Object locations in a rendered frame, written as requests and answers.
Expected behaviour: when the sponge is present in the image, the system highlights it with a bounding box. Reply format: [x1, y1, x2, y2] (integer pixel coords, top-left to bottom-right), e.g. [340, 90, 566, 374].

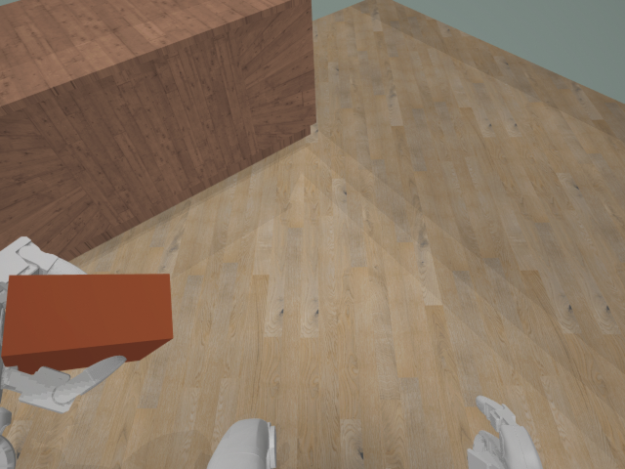
[1, 274, 173, 374]

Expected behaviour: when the left robot hand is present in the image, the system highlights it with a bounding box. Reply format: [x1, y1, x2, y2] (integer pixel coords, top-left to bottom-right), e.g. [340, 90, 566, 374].
[0, 236, 127, 414]

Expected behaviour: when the robot left thigh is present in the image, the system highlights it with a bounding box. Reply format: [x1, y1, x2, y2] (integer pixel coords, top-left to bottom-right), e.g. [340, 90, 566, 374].
[207, 418, 276, 469]

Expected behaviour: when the table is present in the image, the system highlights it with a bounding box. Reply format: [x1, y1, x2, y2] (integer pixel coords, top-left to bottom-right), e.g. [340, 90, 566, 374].
[0, 0, 316, 262]

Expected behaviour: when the right robot hand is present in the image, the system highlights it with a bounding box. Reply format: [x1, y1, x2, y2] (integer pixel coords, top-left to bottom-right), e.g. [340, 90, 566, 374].
[467, 396, 543, 469]

